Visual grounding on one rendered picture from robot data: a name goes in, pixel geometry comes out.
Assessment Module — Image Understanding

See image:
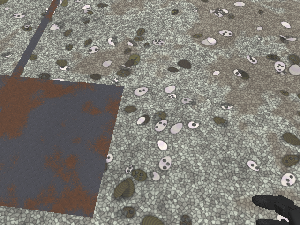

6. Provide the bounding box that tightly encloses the robot right hand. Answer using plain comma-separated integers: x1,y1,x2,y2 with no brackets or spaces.
252,194,300,225

